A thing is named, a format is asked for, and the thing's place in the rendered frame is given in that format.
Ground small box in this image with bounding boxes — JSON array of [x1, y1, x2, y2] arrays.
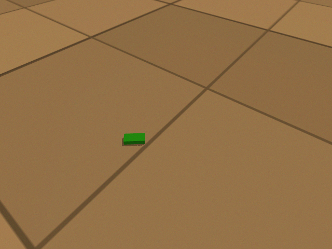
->
[[123, 133, 145, 145]]

